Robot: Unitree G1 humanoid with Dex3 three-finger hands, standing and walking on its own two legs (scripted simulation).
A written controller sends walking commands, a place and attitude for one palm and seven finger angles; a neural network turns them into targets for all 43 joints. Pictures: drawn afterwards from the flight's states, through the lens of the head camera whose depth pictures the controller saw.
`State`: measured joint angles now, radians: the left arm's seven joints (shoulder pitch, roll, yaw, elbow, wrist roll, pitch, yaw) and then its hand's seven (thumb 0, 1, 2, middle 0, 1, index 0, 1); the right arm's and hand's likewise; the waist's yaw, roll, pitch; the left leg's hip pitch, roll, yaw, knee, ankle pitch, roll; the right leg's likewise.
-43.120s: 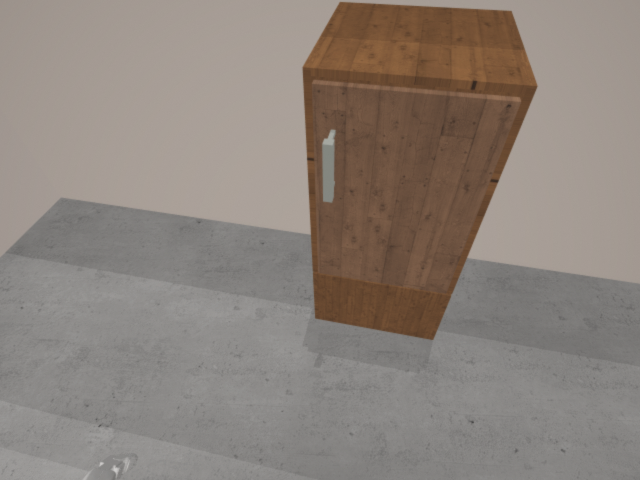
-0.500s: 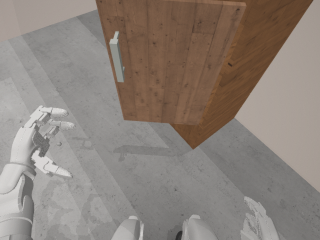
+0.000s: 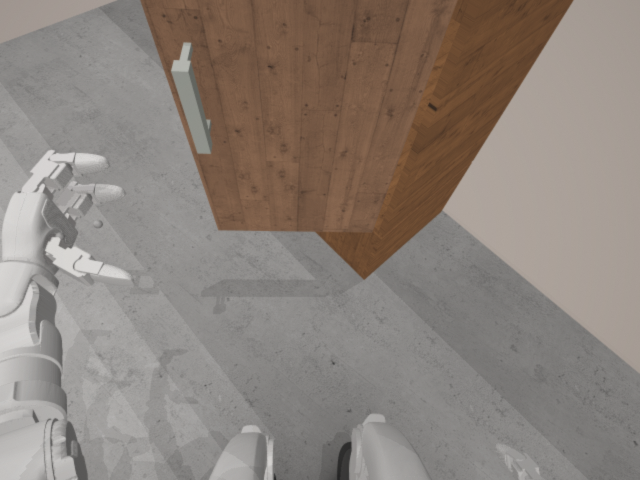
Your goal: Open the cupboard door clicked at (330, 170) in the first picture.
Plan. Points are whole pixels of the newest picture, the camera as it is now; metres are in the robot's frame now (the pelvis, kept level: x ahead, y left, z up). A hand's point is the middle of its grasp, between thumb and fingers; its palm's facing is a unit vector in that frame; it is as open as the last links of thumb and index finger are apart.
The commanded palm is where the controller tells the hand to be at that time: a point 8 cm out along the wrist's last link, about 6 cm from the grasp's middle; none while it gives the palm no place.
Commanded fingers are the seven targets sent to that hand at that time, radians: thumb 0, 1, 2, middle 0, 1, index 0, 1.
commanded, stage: move the hooked fingers beside the handle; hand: left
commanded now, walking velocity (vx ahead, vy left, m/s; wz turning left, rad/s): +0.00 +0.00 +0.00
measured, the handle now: (196, 102) +0.61 +0.19 +0.04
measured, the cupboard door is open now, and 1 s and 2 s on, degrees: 48 48 48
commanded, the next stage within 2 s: slide the fingers in behind the handle in 1.80 s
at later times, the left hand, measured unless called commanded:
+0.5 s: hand (116, 168) +0.48 +0.26 +0.05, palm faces +0.02 -1.00 -0.03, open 14.0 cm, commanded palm +0.47 +0.30 +0.04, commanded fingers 0.00 -0.50 0.30 -0.30 -1.20 -0.30 -1.20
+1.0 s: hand (139, 119) +0.56 +0.25 +0.05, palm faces +0.03 -1.00 -0.03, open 14.0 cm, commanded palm +0.54 +0.29 +0.04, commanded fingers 0.00 -0.50 0.30 -0.30 -1.20 -0.30 -1.20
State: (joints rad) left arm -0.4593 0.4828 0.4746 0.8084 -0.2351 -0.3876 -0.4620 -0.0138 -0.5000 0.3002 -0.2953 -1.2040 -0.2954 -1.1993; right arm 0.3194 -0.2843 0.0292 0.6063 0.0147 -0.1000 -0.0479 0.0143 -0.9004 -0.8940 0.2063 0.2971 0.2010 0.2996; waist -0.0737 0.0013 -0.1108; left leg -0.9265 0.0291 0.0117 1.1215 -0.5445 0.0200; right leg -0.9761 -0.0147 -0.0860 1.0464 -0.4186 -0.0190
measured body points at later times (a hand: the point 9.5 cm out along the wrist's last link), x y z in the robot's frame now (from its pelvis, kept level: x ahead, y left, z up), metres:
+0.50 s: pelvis -0.01 +0.00 -0.01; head +0.14 +0.03 +0.41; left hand +0.47 +0.32 +0.06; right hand +0.03 -0.27 -0.12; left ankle -0.01 +0.10 -0.66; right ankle +0.04 -0.11 -0.66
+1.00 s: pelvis -0.01 +0.01 -0.02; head +0.19 +0.04 +0.38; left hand +0.56 +0.31 +0.06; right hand -0.04 -0.25 -0.12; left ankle -0.01 +0.10 -0.66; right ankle +0.04 -0.11 -0.66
